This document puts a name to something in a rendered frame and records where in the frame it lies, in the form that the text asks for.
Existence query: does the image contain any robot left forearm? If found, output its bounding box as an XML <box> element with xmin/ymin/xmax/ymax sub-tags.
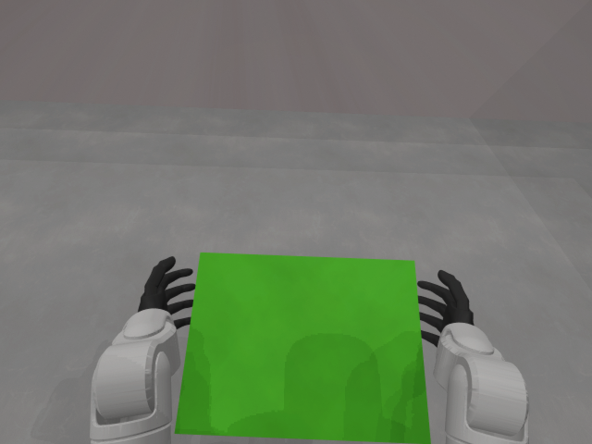
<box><xmin>90</xmin><ymin>308</ymin><xmax>180</xmax><ymax>444</ymax></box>

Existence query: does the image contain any robot right hand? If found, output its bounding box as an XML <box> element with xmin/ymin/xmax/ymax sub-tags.
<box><xmin>417</xmin><ymin>270</ymin><xmax>474</xmax><ymax>347</ymax></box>

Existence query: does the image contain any robot right forearm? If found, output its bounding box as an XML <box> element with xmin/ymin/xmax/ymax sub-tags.
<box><xmin>433</xmin><ymin>323</ymin><xmax>529</xmax><ymax>444</ymax></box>

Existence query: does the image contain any carton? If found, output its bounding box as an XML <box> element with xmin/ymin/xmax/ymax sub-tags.
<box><xmin>175</xmin><ymin>253</ymin><xmax>431</xmax><ymax>444</ymax></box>

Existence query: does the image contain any robot left hand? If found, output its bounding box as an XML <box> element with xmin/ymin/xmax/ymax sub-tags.
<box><xmin>138</xmin><ymin>256</ymin><xmax>195</xmax><ymax>329</ymax></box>

